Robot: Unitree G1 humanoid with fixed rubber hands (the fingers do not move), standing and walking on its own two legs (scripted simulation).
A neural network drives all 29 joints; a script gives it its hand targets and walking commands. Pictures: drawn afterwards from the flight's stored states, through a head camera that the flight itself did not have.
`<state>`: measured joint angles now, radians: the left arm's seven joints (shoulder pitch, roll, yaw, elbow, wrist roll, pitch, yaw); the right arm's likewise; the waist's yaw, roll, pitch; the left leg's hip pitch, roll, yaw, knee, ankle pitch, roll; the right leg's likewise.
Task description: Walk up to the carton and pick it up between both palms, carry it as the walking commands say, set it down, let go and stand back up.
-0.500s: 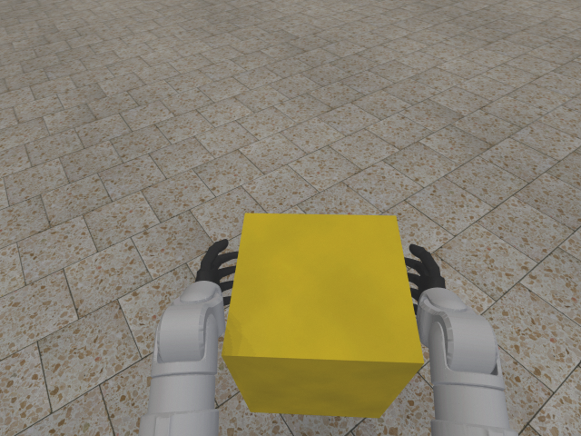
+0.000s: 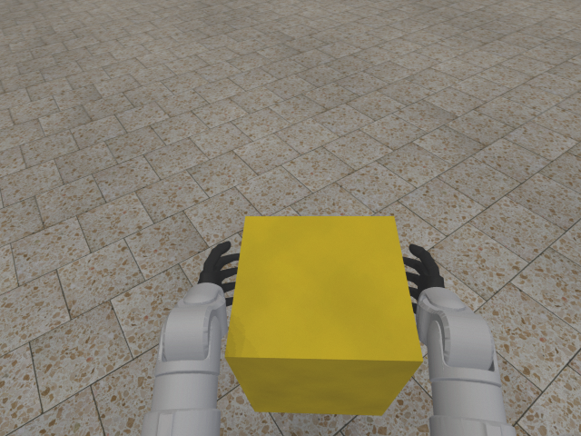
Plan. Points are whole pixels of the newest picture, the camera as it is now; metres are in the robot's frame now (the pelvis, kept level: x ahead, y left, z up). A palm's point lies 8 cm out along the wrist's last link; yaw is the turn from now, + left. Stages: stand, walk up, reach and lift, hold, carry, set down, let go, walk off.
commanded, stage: carry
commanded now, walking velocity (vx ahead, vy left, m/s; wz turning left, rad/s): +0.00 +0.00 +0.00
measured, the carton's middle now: (318, 322) +0.28 -0.01 -0.01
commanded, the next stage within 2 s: hold in 0.70 s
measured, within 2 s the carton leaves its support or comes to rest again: neither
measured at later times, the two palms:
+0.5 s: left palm (220, 291) +0.29 +0.13 +0.06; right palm (435, 300) +0.28 -0.17 +0.05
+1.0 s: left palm (215, 321) +0.25 +0.13 +0.04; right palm (436, 318) +0.26 -0.16 +0.04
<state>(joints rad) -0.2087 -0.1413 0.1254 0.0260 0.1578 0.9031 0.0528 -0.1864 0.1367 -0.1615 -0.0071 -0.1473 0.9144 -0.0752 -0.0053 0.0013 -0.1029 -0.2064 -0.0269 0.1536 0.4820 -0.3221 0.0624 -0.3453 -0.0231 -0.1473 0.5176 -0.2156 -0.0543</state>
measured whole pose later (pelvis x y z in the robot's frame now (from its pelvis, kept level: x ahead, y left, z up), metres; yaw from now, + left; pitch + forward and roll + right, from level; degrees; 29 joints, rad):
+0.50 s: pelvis +0.00 -0.01 +0.00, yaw +0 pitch +3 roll +0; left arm -0.20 -0.14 0.12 0.07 0.17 0.84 0.05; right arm -0.17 0.13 -0.16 0.04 -0.16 0.85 -0.07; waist -0.01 0.02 -0.12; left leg -0.22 -0.01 0.15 0.51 -0.34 0.05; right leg -0.35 0.00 -0.15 0.52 -0.22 -0.07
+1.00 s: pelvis -0.01 -0.01 +0.01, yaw +7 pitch -4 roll -1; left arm -0.13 -0.13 0.06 0.14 0.16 0.68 0.06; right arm -0.10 0.13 -0.16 0.03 -0.16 0.75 -0.05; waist -0.09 0.03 0.01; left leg -0.10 -0.05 -0.04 0.44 -0.27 0.05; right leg -0.16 0.05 0.02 0.39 -0.16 -0.01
